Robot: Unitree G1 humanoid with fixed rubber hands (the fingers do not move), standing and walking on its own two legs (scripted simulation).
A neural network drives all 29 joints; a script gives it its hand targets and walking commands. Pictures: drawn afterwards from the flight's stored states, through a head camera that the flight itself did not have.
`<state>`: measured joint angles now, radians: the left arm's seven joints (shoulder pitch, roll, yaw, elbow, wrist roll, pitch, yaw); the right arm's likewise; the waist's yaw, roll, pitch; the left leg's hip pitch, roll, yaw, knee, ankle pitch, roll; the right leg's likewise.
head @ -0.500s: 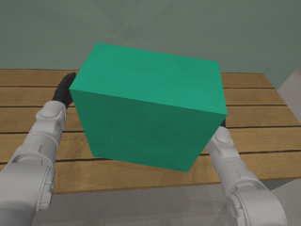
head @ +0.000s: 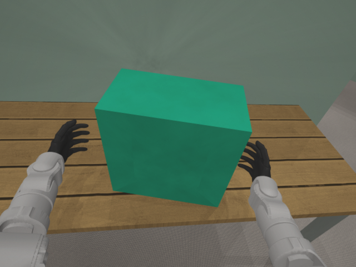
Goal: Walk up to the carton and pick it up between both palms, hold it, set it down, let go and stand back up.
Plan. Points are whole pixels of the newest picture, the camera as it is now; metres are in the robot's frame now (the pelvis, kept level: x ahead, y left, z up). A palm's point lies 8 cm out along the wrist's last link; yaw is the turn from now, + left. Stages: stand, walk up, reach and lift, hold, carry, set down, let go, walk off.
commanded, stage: set down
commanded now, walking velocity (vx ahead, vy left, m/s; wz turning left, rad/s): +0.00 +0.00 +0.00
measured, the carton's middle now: (172, 142) +0.43 +0.00 +0.06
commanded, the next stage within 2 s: none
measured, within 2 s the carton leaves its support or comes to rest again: neither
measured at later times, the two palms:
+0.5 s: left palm (49, 182) +0.31 +0.27 +0.05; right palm (274, 206) +0.26 -0.21 +0.05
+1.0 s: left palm (31, 230) +0.22 +0.28 +0.03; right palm (293, 249) +0.17 -0.22 +0.05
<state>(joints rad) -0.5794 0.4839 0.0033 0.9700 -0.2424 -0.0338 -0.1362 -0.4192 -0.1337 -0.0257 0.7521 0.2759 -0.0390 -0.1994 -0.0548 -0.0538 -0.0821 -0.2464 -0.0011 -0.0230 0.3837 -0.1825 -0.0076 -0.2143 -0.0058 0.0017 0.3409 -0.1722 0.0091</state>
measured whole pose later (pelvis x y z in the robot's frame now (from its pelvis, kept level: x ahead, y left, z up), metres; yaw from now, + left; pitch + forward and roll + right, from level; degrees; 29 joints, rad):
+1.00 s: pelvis -0.01 +0.00 +0.00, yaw +0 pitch -5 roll -1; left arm 0.18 0.49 0.10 0.25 -0.29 0.03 -0.14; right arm 0.35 -0.13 -0.02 -0.09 0.28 0.15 -0.20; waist -0.04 -0.05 0.01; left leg -0.11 0.00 -0.02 0.38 -0.19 -0.01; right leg -0.08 -0.01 0.00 0.34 -0.18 0.01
